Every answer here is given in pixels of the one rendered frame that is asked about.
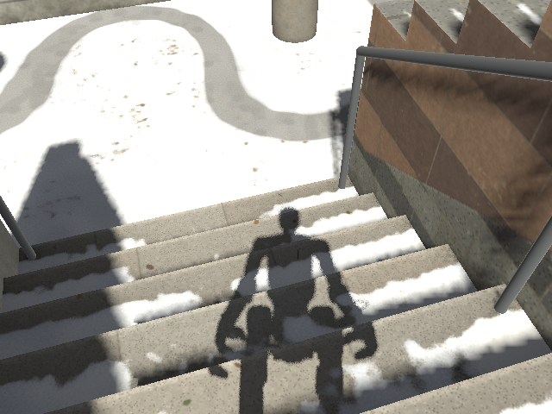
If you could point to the stairs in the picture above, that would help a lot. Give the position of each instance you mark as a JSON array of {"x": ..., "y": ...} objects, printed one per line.
[{"x": 306, "y": 300}]

